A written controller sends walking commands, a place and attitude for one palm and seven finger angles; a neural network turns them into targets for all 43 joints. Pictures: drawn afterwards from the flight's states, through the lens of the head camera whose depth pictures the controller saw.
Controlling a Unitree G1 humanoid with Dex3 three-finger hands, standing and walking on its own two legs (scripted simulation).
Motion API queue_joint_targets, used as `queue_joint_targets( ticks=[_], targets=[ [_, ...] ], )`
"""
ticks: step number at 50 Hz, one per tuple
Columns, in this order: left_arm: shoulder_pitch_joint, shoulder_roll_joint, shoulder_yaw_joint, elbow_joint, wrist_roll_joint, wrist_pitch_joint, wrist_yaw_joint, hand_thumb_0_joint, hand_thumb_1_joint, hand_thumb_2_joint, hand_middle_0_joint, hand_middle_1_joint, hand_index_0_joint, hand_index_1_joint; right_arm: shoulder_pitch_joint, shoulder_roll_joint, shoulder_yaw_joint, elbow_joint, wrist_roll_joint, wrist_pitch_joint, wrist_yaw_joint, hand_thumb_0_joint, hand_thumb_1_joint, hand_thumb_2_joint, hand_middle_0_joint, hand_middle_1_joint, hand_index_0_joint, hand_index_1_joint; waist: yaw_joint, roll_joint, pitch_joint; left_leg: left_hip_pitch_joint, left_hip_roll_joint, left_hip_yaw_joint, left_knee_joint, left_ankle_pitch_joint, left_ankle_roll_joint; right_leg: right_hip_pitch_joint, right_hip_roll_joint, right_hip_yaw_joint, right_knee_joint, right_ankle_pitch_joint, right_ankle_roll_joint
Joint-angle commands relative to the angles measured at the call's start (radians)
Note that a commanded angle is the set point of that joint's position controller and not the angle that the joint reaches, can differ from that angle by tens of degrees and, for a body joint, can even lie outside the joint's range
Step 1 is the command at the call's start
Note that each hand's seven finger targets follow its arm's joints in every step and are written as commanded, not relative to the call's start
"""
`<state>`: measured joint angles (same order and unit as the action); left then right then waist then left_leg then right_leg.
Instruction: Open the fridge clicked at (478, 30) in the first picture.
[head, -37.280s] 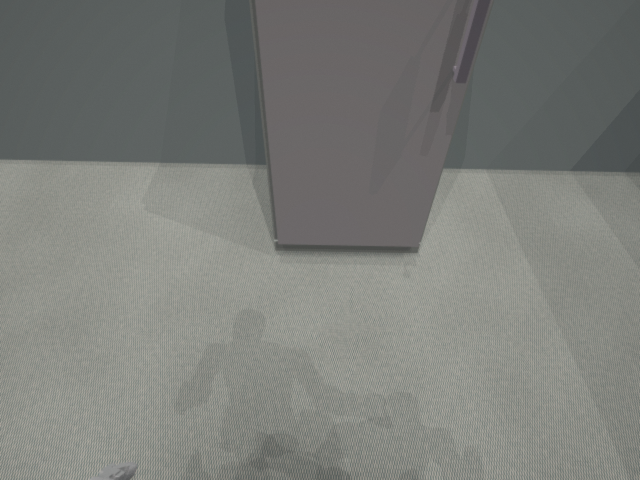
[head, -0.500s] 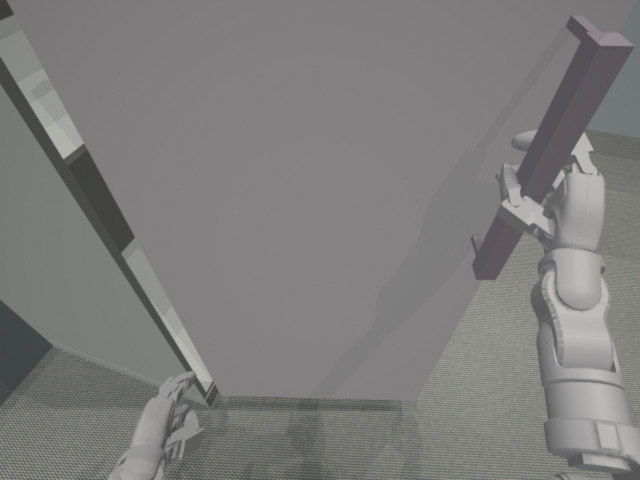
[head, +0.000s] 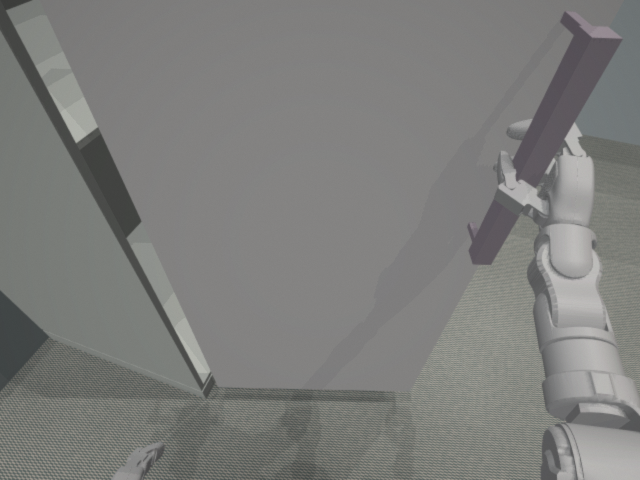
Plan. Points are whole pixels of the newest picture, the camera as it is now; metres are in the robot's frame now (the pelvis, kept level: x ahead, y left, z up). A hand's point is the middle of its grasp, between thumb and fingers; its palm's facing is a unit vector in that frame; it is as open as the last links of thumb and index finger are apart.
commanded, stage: stop walking and hold the door back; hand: right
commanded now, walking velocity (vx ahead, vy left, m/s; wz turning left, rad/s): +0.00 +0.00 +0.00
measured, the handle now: (517, 161) +0.45 -0.21 +0.19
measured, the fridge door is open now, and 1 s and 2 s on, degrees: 72 69 69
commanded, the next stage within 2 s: loosen the grip on the handle in 0.08 s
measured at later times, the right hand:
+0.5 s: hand (507, 175) +0.43 -0.19 +0.18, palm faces +0.25 +0.96 -0.15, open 11.2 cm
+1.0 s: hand (524, 190) +0.43 -0.22 +0.16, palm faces +0.27 +0.95 -0.16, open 14.6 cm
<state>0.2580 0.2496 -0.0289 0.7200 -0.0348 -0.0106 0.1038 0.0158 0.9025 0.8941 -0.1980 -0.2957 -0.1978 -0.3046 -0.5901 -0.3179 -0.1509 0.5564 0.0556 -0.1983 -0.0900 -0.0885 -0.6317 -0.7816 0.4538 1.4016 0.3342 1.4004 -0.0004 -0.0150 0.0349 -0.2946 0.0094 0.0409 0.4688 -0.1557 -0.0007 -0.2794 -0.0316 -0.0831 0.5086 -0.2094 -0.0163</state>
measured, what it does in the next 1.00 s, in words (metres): shifts its weight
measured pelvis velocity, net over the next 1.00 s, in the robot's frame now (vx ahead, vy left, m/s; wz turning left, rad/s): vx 0.06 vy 0.02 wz -0.02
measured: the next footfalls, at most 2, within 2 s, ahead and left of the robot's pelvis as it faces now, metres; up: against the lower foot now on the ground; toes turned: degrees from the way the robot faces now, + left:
none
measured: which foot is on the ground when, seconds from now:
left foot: down 0.00-1.00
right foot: down 0.00-1.00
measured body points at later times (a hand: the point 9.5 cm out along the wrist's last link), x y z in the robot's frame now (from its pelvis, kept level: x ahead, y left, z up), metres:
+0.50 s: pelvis +0.02 +0.01 +0.00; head +0.03 +0.01 +0.45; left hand +0.14 +0.27 -0.09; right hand +0.41 -0.24 +0.19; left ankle +0.06 +0.12 -0.74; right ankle +0.04 -0.11 -0.74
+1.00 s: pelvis +0.06 +0.02 +0.00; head +0.08 +0.02 +0.45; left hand +0.24 +0.25 -0.10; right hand +0.41 -0.27 +0.17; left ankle +0.06 +0.12 -0.74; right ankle +0.04 -0.11 -0.74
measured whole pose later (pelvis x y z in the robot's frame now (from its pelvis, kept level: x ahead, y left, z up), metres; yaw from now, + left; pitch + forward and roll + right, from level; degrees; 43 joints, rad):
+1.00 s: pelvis +0.06 +0.02 +0.00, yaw -1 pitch +4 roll +0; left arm 0.21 0.23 -0.02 0.64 -0.03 -0.09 0.06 0.01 0.90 0.89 -0.20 -0.30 -0.20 -0.30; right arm -0.39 -0.35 -0.28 0.39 0.09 -0.15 0.05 -0.01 0.55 -0.20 0.30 1.18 0.27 1.16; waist -0.02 -0.01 -0.06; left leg -0.34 0.01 0.07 0.57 -0.30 0.03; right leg -0.31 -0.04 -0.05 0.56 -0.32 0.01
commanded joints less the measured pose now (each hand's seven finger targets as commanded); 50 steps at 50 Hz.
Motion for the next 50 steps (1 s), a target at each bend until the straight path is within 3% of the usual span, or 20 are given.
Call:
queue_joint_targets(
  ticks=[1, 8, 9, 10, 11, 12, 13, 14, 15, 17, 19, 21, 28, 29, 31, 33, 35, 40, 44, 50],
  targets=[
    [-0.076, 0.134, 0.044, -0.125, -0.006, -0.050, 0.010, 0.000, 0.900, 0.900, -0.200, -0.300, -0.200, -0.300, -0.416, -0.210, -0.038, -0.075, -0.017, -0.024, -0.002, 0.000, -0.900, -0.900, 0.450, 1.400, 0.450, 1.400, -0.001, 0.023, -0.206, 0.036, 0.092, -0.106, -0.120, -0.218, -0.012, 0.042, -0.093, 0.110, -0.105, -0.092, -0.017],
    [-0.071, 0.131, 0.043, -0.135, -0.006, -0.048, 0.008, 0.000, 0.900, 0.900, -0.200, -0.300, -0.200, -0.300, -0.414, -0.220, -0.050, -0.044, -0.019, -0.032, 0.006, 0.000, -0.900, -0.900, 0.450, 1.400, 0.450, 1.400, -0.006, 0.028, -0.238, 0.076, 0.097, -0.104, -0.093, -0.124, -0.006, 0.042, -0.096, 0.109, -0.083, -0.001, -0.012],
    [-0.008, 0.150, 0.119, -0.167, 0.024, -0.096, -0.019, 0.000, 0.900, 0.900, -0.200, -0.300, -0.200, -0.300, -1.139, -0.791, -0.393, -0.249, -0.154, -0.060, 0.033, 0.000, -0.900, -0.900, 0.450, 1.400, 0.450, 1.400, -0.032, 0.234, -0.195, 0.127, 0.086, -0.162, -0.140, 0.038, 0.001, -0.005, -0.076, 0.048, -0.039, -0.072, -0.039],
    [-0.078, 0.133, 0.077, -0.155, 0.019, -0.160, -0.033, 0.000, 0.900, 0.900, -0.200, -0.300, -0.200, -0.300, -0.864, -0.343, -0.140, 0.172, -0.136, 0.028, 0.092, 0.000, -0.779, -0.842, 0.450, 1.400, 0.450, 1.400, 0.091, 0.183, -0.463, 0.159, 0.005, -0.019, -0.008, 0.091, 0.049, 0.022, 0.031, 0.028, -0.153, 0.109, -0.017],
    [0.038, 0.178, 0.106, -0.152, -0.003, -0.177, -0.041, 0.000, 0.900, 0.900, -0.200, -0.300, -0.200, -0.300, -0.700, -0.328, -0.171, 0.032, -0.064, 0.005, 0.097, 0.000, -0.658, -0.783, 0.450, 1.400, 0.450, 1.400, 0.042, 0.060, -0.485, 0.120, 0.002, 0.026, 0.001, 0.011, 0.053, 0.135, 0.007, 0.046, -0.118, 0.121, 0.024],
    [0.015, 0.146, 0.086, -0.141, -0.011, -0.176, -0.043, 0.000, 0.900, 0.900, -0.200, -0.300, -0.200, -0.300, -0.481, -0.161, -0.110, 0.111, -0.045, 0.006, 0.118, 0.000, -0.538, -0.725, 0.450, 1.400, 0.450, 1.400, 0.035, 0.046, -0.389, 0.028, -0.010, 0.026, 0.005, -0.017, 0.046, 0.138, 0.003, 0.080, -0.111, 0.056, 0.032],
    [-0.036, 0.166, 0.072, -0.150, -0.006, -0.178, -0.040, 0.000, 0.900, 0.900, -0.200, -0.300, -0.200, -0.300, -0.524, -0.234, -0.184, 0.007, 0.009, -0.037, 0.116, 0.000, -0.417, -0.667, 0.450, 1.400, 0.450, 1.400, 0.010, -0.091, -0.384, 0.009, 0.003, 0.000, -0.026, -0.049, 0.037, 0.177, 0.007, 0.078, -0.116, -0.037, 0.029],
    [-0.059, 0.158, 0.069, -0.158, 0.008, -0.184, -0.039, 0.000, 0.900, 0.900, -0.200, -0.300, -0.200, -0.300, -0.485, -0.279, -0.211, -0.020, 0.019, -0.058, 0.104, 0.000, -0.296, -0.608, 0.450, 1.400, 0.450, 1.400, -0.009, -0.135, -0.355, 0.022, 0.009, -0.016, -0.034, -0.085, 0.042, 0.152, 0.009, 0.079, -0.120, -0.115, 0.025],
    [-0.074, 0.146, 0.059, -0.173, 0.009, -0.190, -0.046, 0.000, 0.900, 0.900, -0.200, -0.300, -0.200, -0.300, -0.492, -0.255, -0.175, -0.067, 0.015, -0.086, 0.092, 0.000, -0.175, -0.550, 0.450, 1.400, 0.450, 1.400, -0.004, -0.147, -0.307, 0.014, 0.009, -0.021, -0.039, -0.106, 0.044, 0.118, 0.012, 0.076, -0.123, -0.155, 0.018],
    [-0.076, 0.143, 0.053, -0.191, 0.009, -0.198, -0.062, 0.000, 0.900, 0.900, -0.200, -0.300, -0.200, -0.300, -0.470, -0.206, -0.096, -0.103, -0.024, -0.125, 0.069, 0.000, 0.067, -0.433, 0.450, 1.400, 0.450, 1.400, 0.014, -0.039, -0.233, -0.014, 0.005, -0.018, -0.037, -0.146, 0.040, 0.049, 0.000, 0.080, -0.119, -0.188, -0.001],
    [-0.075, 0.153, 0.061, -0.203, 0.009, -0.199, -0.070, 0.000, 0.900, 0.900, -0.200, -0.300, -0.200, -0.300, -0.398, -0.258, -0.137, -0.122, -0.029, -0.146, 0.052, 0.000, 0.308, -0.317, 0.450, 1.400, 0.450, 1.400, 0.001, 0.058, -0.219, -0.004, 0.003, -0.028, -0.040, -0.187, 0.036, 0.005, -0.001, 0.068, -0.110, -0.182, -0.013],
    [-0.086, 0.156, 0.065, -0.222, 0.008, -0.194, -0.071, 0.000, 0.900, 0.900, -0.200, -0.300, -0.200, -0.300, -0.346, -0.278, -0.151, -0.195, -0.024, -0.160, 0.047, 0.000, 0.550, -0.200, 0.423, 1.367, 0.423, 1.367, -0.016, 0.070, -0.256, 0.040, 0.004, -0.036, -0.033, -0.177, 0.036, 0.009, 0.002, 0.051, -0.096, -0.123, -0.017],
    [-0.077, 0.142, 0.068, -0.214, -0.004, -0.187, -0.060, 0.000, 0.900, 0.900, -0.200, -0.300, -0.200, -0.300, -0.236, -0.225, -0.127, -0.405, 0.022, -0.061, 0.081, 0.000, 0.550, -0.200, 0.330, 1.250, 0.330, 1.250, -0.019, -0.015, -0.344, 0.126, -0.002, -0.040, -0.007, 0.117, 0.029, 0.086, 0.021, 0.017, -0.042, 0.146, -0.019],
    [-0.039, 0.158, 0.068, -0.169, -0.002, -0.174, -0.047, 0.000, 0.900, 0.900, -0.200, -0.300, -0.200, -0.300, -0.284, -0.296, -0.175, -0.268, 0.008, -0.035, 0.073, 0.000, 0.550, -0.200, 0.317, 1.233, 0.317, 1.233, 0.024, 0.045, -0.276, 0.075, -0.003, -0.037, -0.010, 0.131, 0.019, 0.045, 0.021, 0.019, -0.026, 0.137, -0.019],
    [-0.038, 0.151, 0.069, -0.172, -0.001, -0.164, -0.048, 0.000, 0.900, 0.900, -0.200, -0.300, -0.200, -0.300, -0.299, -0.264, -0.165, -0.337, 0.023, -0.020, 0.077, 0.000, 0.550, -0.200, 0.290, 1.200, 0.290, 1.200, 0.020, 0.035, -0.307, 0.096, -0.001, -0.034, -0.002, 0.184, 0.016, 0.051, 0.025, 0.020, -0.018, 0.170, -0.020],
    [-0.045, 0.138, 0.076, -0.184, 0.003, -0.164, -0.047, 0.000, 0.900, 0.900, -0.200, -0.300, -0.200, -0.300, -0.297, -0.261, -0.174, -0.453, 0.030, -0.037, 0.084, 0.000, 0.550, -0.200, 0.263, 1.167, 0.263, 1.167, -0.004, -0.025, -0.434, 0.151, -0.003, -0.033, 0.029, 0.276, 0.021, 0.113, 0.034, 0.019, -0.001, 0.263, -0.018],
    [-0.044, 0.127, 0.075, -0.184, 0.008, -0.169, -0.050, 0.000, 0.900, 0.900, -0.200, -0.300, -0.200, -0.300, -0.267, -0.234, -0.158, -0.509, 0.033, -0.059, 0.094, 0.000, 0.550, -0.200, 0.250, 1.150, 0.250, 1.150, -0.008, -0.053, -0.482, 0.151, -0.007, -0.023, 0.055, 0.347, 0.022, 0.147, 0.034, 0.021, 0.021, 0.344, -0.015],
    [-0.046, 0.129, 0.075, -0.184, 0.007, -0.155, -0.054, 0.000, 0.900, 0.900, -0.200, -0.300, -0.200, -0.300, -0.164, -0.190, -0.137, -0.480, 0.041, -0.040, 0.101, 0.000, 0.550, -0.200, 0.250, 1.150, 0.250, 1.150, -0.004, 0.016, -0.424, 0.130, -0.009, -0.014, 0.063, 0.366, 0.011, 0.107, 0.034, 0.030, 0.031, 0.330, -0.015],
    [-0.041, 0.135, 0.067, -0.180, 0.002, -0.130, -0.046, 0.000, 0.900, 0.900, -0.200, -0.300, -0.200, -0.300, -0.113, -0.242, -0.196, -0.363, 0.045, -0.008, 0.114, 0.000, 0.550, -0.200, 0.250, 1.150, 0.250, 1.150, -0.002, 0.093, -0.321, 0.111, -0.002, -0.017, 0.057, 0.340, 0.003, 0.017, 0.036, 0.029, 0.027, 0.251, -0.014],
    [-0.063, 0.119, 0.057, -0.197, 0.001, -0.117, -0.032, 0.000, 0.900, 0.900, -0.200, -0.300, -0.200, -0.300, -0.215, -0.311, -0.237, -0.401, 0.044, -0.042, 0.145, 0.000, 0.550, -0.200, 0.250, 1.150, 0.250, 1.150, -0.006, -0.002, -0.365, 0.109, -0.003, -0.031, 0.065, 0.287, 0.011, 0.034, 0.040, 0.027, 0.038, 0.228, -0.016]
  ],
)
